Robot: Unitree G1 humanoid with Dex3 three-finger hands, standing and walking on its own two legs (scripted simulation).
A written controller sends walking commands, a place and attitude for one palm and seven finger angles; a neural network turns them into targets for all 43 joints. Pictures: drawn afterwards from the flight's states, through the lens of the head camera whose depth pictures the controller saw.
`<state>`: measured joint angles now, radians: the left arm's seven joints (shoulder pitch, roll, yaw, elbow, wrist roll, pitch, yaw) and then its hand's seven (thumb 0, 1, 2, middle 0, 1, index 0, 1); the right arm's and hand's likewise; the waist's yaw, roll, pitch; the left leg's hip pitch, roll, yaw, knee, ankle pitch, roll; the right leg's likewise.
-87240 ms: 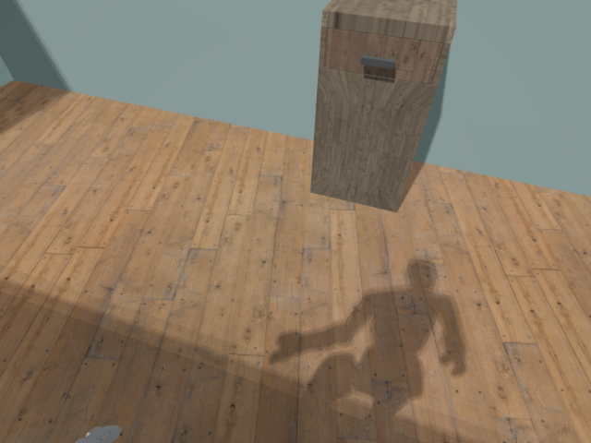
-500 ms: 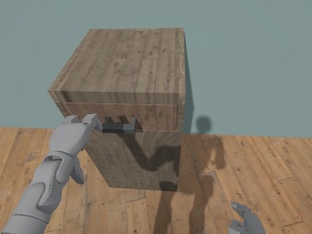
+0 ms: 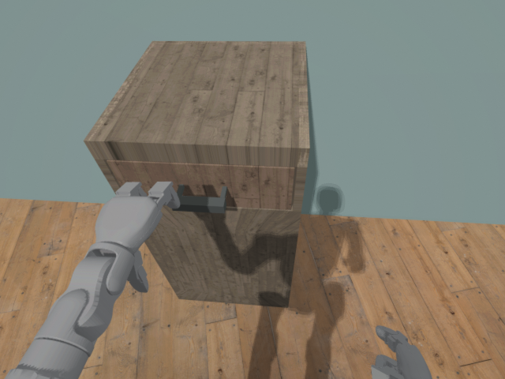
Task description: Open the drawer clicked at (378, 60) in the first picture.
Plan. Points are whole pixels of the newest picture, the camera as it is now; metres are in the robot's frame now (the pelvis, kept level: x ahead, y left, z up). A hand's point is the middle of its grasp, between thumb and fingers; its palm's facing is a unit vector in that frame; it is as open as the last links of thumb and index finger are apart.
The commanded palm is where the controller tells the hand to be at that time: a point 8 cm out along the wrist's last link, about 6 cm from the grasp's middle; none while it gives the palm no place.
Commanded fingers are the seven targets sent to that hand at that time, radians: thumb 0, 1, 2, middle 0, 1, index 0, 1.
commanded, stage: move the hooked fingers above the handle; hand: left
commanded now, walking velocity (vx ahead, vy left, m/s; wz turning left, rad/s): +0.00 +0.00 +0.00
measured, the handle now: (200, 196) +0.47 +0.18 -0.04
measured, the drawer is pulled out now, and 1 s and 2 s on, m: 0.00 0.00 0.00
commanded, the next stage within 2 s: none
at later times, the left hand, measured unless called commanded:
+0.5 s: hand (168, 217) +0.36 +0.19 +0.04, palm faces +0.00 -0.10 -1.00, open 13.8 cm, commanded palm +0.34 +0.21 +0.10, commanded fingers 0.00 -0.50 0.30 -0.30 -1.20 -0.30 -1.20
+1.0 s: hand (178, 206) +0.39 +0.19 +0.03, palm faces +0.02 -0.06 -1.00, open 13.8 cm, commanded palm +0.37 +0.19 +0.08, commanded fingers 0.00 -0.50 0.30 -0.30 -1.20 -0.30 -1.20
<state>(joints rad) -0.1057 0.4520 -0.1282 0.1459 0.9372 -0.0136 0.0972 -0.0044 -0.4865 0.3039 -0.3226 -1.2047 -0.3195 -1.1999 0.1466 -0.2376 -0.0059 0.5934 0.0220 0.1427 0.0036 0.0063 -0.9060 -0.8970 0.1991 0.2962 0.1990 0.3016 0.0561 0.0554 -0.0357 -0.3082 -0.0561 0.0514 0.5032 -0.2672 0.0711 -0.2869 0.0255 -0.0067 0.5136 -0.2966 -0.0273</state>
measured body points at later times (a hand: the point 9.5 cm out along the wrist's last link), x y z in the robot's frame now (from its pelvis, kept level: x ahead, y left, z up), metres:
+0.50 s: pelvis +0.01 -0.01 +0.00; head +0.05 -0.04 +0.44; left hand +0.35 +0.20 +0.09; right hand +0.16 -0.27 -0.12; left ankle -0.01 +0.07 -0.74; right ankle -0.02 -0.10 -0.74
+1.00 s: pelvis +0.01 -0.02 -0.01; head +0.05 -0.04 +0.44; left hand +0.39 +0.19 +0.08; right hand +0.14 -0.28 -0.13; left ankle -0.01 +0.07 -0.74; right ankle -0.02 -0.10 -0.74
